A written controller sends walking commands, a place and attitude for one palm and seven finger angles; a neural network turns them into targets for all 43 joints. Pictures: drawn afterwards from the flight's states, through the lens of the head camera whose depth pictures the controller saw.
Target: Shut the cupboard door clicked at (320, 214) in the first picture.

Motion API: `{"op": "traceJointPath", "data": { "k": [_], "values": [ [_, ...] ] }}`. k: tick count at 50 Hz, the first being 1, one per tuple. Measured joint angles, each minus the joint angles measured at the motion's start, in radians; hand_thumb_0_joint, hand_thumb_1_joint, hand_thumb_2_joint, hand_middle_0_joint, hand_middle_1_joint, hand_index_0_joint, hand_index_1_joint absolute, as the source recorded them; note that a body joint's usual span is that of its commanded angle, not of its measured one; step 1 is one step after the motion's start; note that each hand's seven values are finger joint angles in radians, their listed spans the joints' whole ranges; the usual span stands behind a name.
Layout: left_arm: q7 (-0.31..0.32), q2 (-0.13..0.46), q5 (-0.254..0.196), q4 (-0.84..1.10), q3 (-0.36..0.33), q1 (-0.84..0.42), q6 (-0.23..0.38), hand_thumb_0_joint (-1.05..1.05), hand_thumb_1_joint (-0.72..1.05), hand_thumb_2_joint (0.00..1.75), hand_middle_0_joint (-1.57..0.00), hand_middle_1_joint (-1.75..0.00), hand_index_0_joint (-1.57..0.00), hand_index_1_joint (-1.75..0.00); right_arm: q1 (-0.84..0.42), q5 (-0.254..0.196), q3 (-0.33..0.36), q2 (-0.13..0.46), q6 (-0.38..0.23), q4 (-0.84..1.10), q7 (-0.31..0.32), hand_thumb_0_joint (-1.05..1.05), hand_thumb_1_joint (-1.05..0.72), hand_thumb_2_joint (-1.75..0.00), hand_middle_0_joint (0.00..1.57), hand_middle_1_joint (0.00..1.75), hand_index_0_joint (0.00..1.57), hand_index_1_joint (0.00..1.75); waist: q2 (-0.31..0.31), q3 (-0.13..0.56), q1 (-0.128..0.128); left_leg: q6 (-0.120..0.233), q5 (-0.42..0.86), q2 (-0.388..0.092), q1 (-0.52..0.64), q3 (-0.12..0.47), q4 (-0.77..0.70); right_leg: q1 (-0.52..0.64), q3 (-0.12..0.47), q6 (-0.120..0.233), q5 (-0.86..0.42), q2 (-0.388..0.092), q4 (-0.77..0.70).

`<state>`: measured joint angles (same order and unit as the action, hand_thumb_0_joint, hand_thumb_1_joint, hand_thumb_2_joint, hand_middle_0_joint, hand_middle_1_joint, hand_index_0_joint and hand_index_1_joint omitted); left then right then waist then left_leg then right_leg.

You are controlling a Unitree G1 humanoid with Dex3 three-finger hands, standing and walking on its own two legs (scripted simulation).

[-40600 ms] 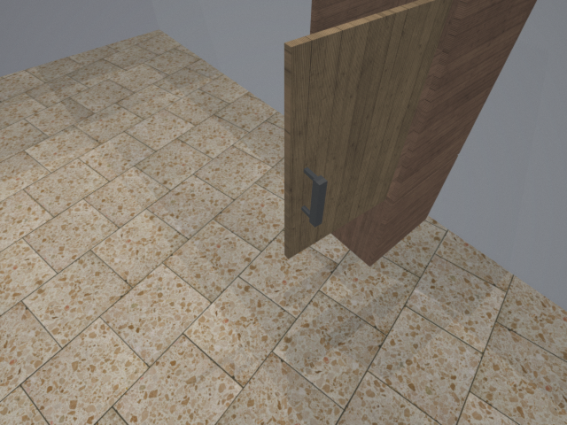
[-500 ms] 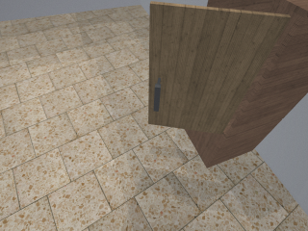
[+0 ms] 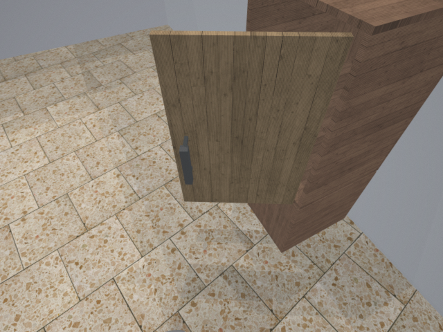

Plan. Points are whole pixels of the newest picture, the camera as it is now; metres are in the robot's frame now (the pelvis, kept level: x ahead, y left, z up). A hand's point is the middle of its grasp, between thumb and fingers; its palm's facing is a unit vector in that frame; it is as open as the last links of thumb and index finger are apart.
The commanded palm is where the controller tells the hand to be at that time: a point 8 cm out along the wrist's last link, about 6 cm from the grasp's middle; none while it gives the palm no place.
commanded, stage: take the last steps up to it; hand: left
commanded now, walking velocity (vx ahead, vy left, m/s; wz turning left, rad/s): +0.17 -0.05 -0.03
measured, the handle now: (187, 160) +0.56 +0.12 -0.09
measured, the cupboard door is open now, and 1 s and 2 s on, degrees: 60 60 60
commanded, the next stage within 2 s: come to a stop and stand still in 0.10 s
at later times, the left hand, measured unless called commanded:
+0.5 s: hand (150, 328) +0.17 +0.16 -0.17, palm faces +0.00 -0.97 -0.25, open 7.3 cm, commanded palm none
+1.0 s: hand (139, 330) +0.16 +0.18 -0.17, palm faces +0.02 -0.97 -0.23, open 7.3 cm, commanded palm none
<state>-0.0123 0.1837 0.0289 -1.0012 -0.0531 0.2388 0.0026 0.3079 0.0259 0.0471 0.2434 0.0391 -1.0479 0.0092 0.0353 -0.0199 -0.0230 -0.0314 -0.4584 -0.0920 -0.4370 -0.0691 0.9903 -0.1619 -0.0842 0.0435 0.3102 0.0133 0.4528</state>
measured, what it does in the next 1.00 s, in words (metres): walks ahead: left foot, then right foot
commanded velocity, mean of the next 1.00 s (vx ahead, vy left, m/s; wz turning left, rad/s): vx -0.08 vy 0.01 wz -0.01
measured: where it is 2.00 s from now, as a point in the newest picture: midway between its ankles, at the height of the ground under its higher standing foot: outside the picture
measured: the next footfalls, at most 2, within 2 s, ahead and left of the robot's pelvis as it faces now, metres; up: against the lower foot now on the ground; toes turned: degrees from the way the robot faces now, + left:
left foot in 0.18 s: +0.14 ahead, +0.11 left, +0.00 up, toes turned +7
right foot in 0.40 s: +0.14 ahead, -0.15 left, +0.00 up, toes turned -2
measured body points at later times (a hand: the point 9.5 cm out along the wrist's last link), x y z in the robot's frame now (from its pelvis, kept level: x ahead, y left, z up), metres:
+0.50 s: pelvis +0.12 -0.03 -0.01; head +0.15 -0.04 +0.44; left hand +0.17 +0.21 -0.15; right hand +0.15 -0.27 -0.17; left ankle +0.09 +0.10 -0.73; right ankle +0.10 -0.15 -0.74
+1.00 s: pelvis +0.10 -0.01 +0.00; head +0.14 +0.00 +0.45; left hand +0.16 +0.24 -0.15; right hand +0.18 -0.25 -0.15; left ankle +0.11 +0.09 -0.74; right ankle +0.06 -0.14 -0.72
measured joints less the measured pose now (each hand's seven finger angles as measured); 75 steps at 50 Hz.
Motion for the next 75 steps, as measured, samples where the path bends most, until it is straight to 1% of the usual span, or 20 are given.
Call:
{"op": "traceJointPath", "data": {
  "k": [4,8,10,12,14,17,20,25,28,31,35,37,40,44,48,50,51,52,56,75],
  "values": [
    [0.005,-0.011,0.0,-0.04,0.012,0.03,0.01,0.0,0.91,0.9,-0.2,-0.3,-0.2,-0.3,-0.036,-0.001,-0.004,-0.017,-0.021,0.032,-0.007,0.01,-0.9,-0.9,0.19,0.3,0.2,0.29,-0.026,-0.009,-0.003,-0.005,0.081,0.005,-0.026,-0.029,-0.134,0.052,-0.004,-0.002,-0.001,0.006,-0.058],
    [0.005,-0.02,-0.007,-0.078,0.016,0.053,0.008,0.0,0.91,0.9,-0.2,-0.3,-0.2,-0.3,-0.069,-0.001,-0.019,-0.044,-0.05,0.05,-0.008,0.01,-0.9,-0.9,0.19,0.3,0.19,0.29,-0.043,-0.025,0.007,0.006,0.214,0.018,0.048,-0.039,-0.371,0.08,-0.003,-0.009,0.061,0.021,-0.016],
    [0.007,-0.016,-0.013,-0.09,0.015,0.063,0.0,0.0,0.91,0.9,-0.2,-0.3,-0.2,-0.3,-0.081,0.006,-0.027,-0.064,-0.071,0.051,-0.004,0.01,-0.9,-0.9,0.19,0.3,0.2,0.29,-0.07,-0.027,0.01,0.056,0.218,0.03,0.07,-0.049,-0.382,0.039,0.007,-0.008,0.13,0.008,0.118],
    [0.009,-0.012,-0.011,-0.096,0.017,0.057,-0.017,0.0,0.91,0.9,-0.2,-0.3,-0.2,-0.3,-0.087,0.01,-0.038,-0.083,-0.078,0.057,0.006,0.0,-0.9,-0.9,0.19,0.3,0.2,0.29,-0.087,-0.032,0.013,0.064,0.176,0.031,0.085,-0.065,-0.365,-0.054,0.031,-0.007,0.213,0.007,0.348],
    [0.01,-0.013,-0.011,-0.095,0.016,0.036,-0.029,0.01,0.91,0.9,-0.2,-0.3,-0.2,-0.3,-0.084,0.009,-0.046,-0.095,-0.075,0.059,0.018,0.0,-0.9,-0.9,0.19,0.3,0.2,0.29,-0.082,-0.036,0.01,0.053,0.175,0.03,0.114,-0.066,-0.399,-0.13,0.037,-0.019,0.219,-0.001,0.474],
    [0.019,-0.017,-0.011,-0.074,0.015,-0.007,-0.034,0.01,0.92,0.9,-0.2,-0.3,-0.2,-0.3,-0.086,0.004,-0.043,-0.088,-0.06,0.036,0.037,0.0,-0.93,-0.9,0.2,0.3,0.2,0.3,-0.059,-0.052,0.014,0.043,0.199,0.03,0.162,-0.053,-0.464,-0.152,0.039,-0.038,0.163,-0.026,0.352],
    [0.022,0.006,-0.009,-0.045,0.013,-0.019,-0.02,0.01,0.93,0.9,-0.2,-0.3,-0.2,-0.3,-0.089,-0.012,-0.038,-0.083,-0.037,0.011,0.031,0.0,-0.93,-0.9,0.2,0.3,0.2,0.3,-0.062,-0.052,0.023,0.024,0.182,0.034,0.184,-0.055,-0.462,-0.117,0.065,-0.038,-0.054,-0.05,0.124],
    [0.03,0.013,-0.001,-0.032,0.013,-0.046,-0.02,0.01,0.93,0.9,-0.2,-0.3,-0.2,-0.3,-0.109,-0.02,-0.011,-0.059,0.004,0.01,0.018,0.0,-0.92,-0.9,0.2,0.3,0.2,0.3,-0.029,-0.047,0.016,0.002,0.11,0.033,0.169,-0.02,-0.382,-0.099,0.057,-0.034,0.025,-0.039,0.126],
    [0.039,0.005,0.003,-0.018,0.011,-0.07,-0.018,0.01,0.92,0.9,-0.2,-0.3,-0.2,-0.3,-0.133,-0.023,0.0,-0.041,0.017,0.026,0.02,0.01,-0.91,-0.9,0.2,0.3,0.2,0.29,-0.027,-0.064,0.02,-0.002,-0.04,0.076,0.12,0.021,-0.208,-0.089,0.06,-0.028,0.011,-0.047,0.101],
    [0.044,0.003,0.005,0.001,0.006,-0.089,-0.021,0.0,0.92,0.9,-0.2,-0.3,-0.2,-0.3,-0.158,-0.026,0.003,-0.028,0.022,0.043,0.02,0.01,-0.91,-0.9,0.19,0.3,0.2,0.29,-0.04,-0.083,0.029,-0.01,-0.079,0.108,0.093,0.035,-0.137,-0.074,0.064,-0.032,-0.011,-0.059,0.064],
    [0.047,0.015,0.004,0.018,0.0,-0.096,-0.03,0.0,0.91,0.9,-0.2,-0.3,-0.2,-0.3,-0.184,-0.025,0.001,-0.022,0.019,0.07,0.013,0.01,-0.91,-0.9,0.19,0.3,0.2,0.29,-0.061,-0.091,0.034,-0.015,0.026,0.112,0.115,0.029,-0.278,-0.072,0.062,-0.049,-0.018,-0.068,0.054],
    [0.047,0.022,-0.002,0.022,0.0,-0.089,-0.035,0.0,0.91,0.9,-0.2,-0.3,-0.2,-0.3,-0.185,-0.021,-0.003,-0.018,0.008,0.084,0.008,0.01,-0.91,-0.9,0.19,0.3,0.2,0.29,-0.057,-0.086,0.031,-0.003,0.217,0.091,0.163,0.027,-0.434,-0.084,0.055,-0.062,0.001,-0.057,0.089],
    [0.052,0.044,-0.009,0.022,-0.001,-0.085,-0.054,0.0,0.91,0.9,-0.2,-0.3,-0.2,-0.3,-0.186,-0.01,-0.012,-0.035,-0.004,0.091,0.009,0.0,-0.9,-0.9,0.19,0.3,0.2,0.29,-0.085,-0.084,0.036,0.055,0.165,0.095,0.17,0.011,-0.424,-0.135,0.089,-0.06,0.147,-0.046,0.252],
    [0.048,0.052,-0.013,0.019,0.0,-0.087,-0.072,0.0,0.91,0.9,-0.2,-0.3,-0.2,-0.3,-0.172,-0.002,-0.032,-0.058,-0.011,0.1,0.023,0.0,-0.9,-0.9,0.19,0.3,0.2,0.29,-0.081,-0.083,0.035,0.065,0.174,0.086,0.183,0.02,-0.461,-0.187,0.122,-0.057,0.221,-0.002,0.465],
    [0.038,0.041,-0.014,0.019,0.011,-0.075,-0.065,0.0,0.91,0.9,-0.2,-0.3,-0.2,-0.3,-0.16,-0.005,-0.039,-0.071,-0.014,0.085,0.022,0.0,-0.9,-0.9,0.2,0.3,0.2,0.3,-0.059,-0.077,0.036,0.061,0.207,0.077,0.197,0.023,-0.503,-0.135,0.1,-0.056,0.17,-0.008,0.339],
    [0.042,0.033,-0.013,0.017,0.021,-0.057,-0.046,0.0,0.91,0.9,-0.2,-0.3,-0.2,-0.3,-0.149,-0.014,-0.039,-0.072,-0.014,0.077,0.015,0.0,-0.9,-0.9,0.2,0.3,0.2,0.3,-0.046,-0.062,0.04,0.054,0.205,0.072,0.185,0.017,-0.488,-0.087,0.088,-0.052,0.055,-0.016,0.192],
    [0.047,0.031,-0.01,0.021,0.028,-0.04,-0.024,0.0,0.91,0.9,-0.2,-0.3,-0.2,-0.3,-0.142,-0.019,-0.037,-0.068,-0.014,0.083,0.009,0.0,-0.9,-0.9,0.2,0.3,0.2,0.3,-0.043,-0.054,0.043,0.05,0.189,0.071,0.161,0.009,-0.444,-0.062,0.089,-0.051,-0.061,-0.024,0.115],
    [0.05,0.026,-0.006,0.023,0.032,-0.023,-0.006,0.0,0.91,0.9,-0.2,-0.3,-0.2,-0.3,-0.14,-0.022,-0.034,-0.064,-0.017,0.093,0.005,0.0,-0.9,-0.9,0.2,0.3,0.2,0.3,-0.034,-0.049,0.041,0.046,0.167,0.066,0.14,0.003,-0.401,-0.057,0.093,-0.053,-0.053,-0.023,0.097],
    [0.051,0.012,-0.005,0.007,0.052,0.006,0.0,0.0,0.91,0.9,-0.2,-0.3,-0.2,-0.3,-0.121,-0.021,-0.022,-0.058,-0.029,0.11,0.002,0.01,-0.9,-0.9,0.2,0.3,0.2,0.3,-0.017,-0.043,0.009,0.043,0.178,0.078,0.156,0.002,-0.401,-0.057,0.093,-0.058,0.051,-0.036,0.147],
    [0.036,0.014,-0.008,-0.006,0.062,0.072,-0.013,0.0,0.91,0.9,-0.2,-0.3,-0.2,-0.3,0.04,-0.008,-0.036,-0.049,-0.023,0.012,-0.006,0.01,-0.9,-0.9,0.19,0.3,0.2,0.29,-0.034,0.026,0.0,0.041,0.264,0.078,0.145,0.01,-0.487,-0.079,0.085,-0.046,-0.026,-0.032,0.087]
  ]
}}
